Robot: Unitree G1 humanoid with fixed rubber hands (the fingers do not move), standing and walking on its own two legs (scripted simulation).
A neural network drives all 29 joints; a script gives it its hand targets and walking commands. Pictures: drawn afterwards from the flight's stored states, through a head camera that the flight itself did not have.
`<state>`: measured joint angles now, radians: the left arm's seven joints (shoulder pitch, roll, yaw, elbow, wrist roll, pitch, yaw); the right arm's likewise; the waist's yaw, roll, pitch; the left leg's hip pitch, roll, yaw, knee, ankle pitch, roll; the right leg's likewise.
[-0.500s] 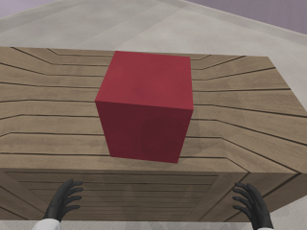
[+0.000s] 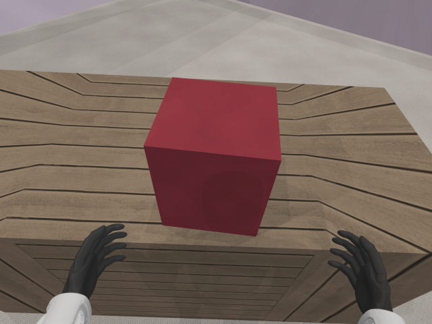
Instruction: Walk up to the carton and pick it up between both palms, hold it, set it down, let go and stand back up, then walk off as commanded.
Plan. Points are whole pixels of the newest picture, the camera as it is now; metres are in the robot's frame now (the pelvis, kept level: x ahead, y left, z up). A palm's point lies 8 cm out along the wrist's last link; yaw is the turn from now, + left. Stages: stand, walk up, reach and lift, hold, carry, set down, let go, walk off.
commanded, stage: reach and lift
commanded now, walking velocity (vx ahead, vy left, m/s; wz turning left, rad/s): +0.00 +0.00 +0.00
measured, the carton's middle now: (216, 160) +0.42 +0.04 +0.06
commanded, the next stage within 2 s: none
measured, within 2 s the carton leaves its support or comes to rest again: neither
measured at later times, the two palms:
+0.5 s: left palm (91, 225) +0.24 +0.23 +0.09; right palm (360, 242) +0.24 -0.20 +0.08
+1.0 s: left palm (101, 166) +0.32 +0.23 +0.13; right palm (363, 183) +0.32 -0.20 +0.14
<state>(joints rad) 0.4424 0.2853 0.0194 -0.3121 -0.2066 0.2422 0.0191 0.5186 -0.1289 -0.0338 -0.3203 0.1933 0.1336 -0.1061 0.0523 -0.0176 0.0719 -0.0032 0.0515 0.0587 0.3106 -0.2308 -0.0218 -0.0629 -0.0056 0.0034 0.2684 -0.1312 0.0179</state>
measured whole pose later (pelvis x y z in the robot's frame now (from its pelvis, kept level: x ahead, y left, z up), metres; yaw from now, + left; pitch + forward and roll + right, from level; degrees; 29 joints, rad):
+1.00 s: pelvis -0.01 +0.00 +0.00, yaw +0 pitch -2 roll -1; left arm -0.31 0.31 0.19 -0.14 -0.19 0.76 0.00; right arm -0.29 -0.31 -0.04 -0.02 0.38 0.45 -0.18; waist -0.01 -0.02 0.08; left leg -0.06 0.04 0.06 0.32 -0.22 -0.02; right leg -0.12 0.00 0.03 0.28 -0.12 0.02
